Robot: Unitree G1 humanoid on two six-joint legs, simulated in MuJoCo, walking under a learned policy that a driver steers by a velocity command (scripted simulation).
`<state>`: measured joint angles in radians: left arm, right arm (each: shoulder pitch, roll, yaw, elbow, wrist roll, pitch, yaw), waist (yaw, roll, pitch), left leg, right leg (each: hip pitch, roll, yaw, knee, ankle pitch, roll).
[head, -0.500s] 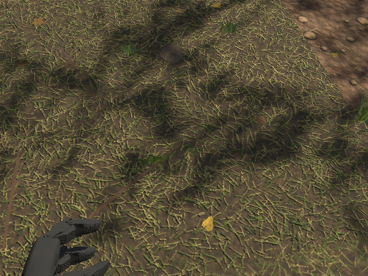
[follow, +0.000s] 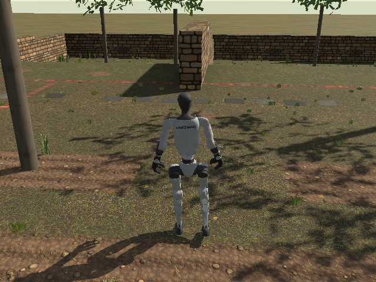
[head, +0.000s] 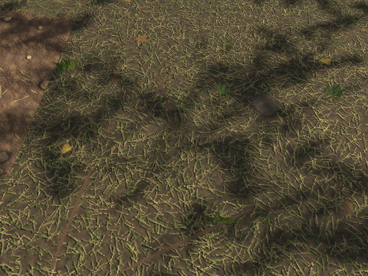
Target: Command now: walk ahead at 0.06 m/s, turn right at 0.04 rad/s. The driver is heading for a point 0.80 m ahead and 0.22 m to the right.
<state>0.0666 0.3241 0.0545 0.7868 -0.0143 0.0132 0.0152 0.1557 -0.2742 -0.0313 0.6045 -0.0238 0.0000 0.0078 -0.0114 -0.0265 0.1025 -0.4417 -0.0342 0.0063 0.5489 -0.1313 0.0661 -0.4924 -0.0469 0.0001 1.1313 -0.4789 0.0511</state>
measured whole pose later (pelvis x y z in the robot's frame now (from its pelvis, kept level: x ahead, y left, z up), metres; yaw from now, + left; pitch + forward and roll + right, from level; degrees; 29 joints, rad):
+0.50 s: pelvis +0.03 -0.05 +0.02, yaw -22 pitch +3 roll +3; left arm 0.25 0.31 0.08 0.75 -0.02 0.03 0.04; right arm 0.03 -0.31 -0.10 0.67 -0.01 0.01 -0.05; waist 0.03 0.02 0.06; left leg -0.57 -0.05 -0.08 1.03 -0.36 -0.07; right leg -0.26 0.04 0.11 0.46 -0.25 -0.06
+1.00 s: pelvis +0.18 -0.08 +0.02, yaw -21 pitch +3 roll -1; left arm 0.14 0.28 0.04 0.64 -0.01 -0.13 -0.03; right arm 0.55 -0.22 -0.05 0.83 0.03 -0.08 0.01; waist -0.09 -0.03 -0.03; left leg -0.04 -0.04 -0.16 0.32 -0.31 0.07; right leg -0.57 -0.01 0.05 0.91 -0.25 -0.01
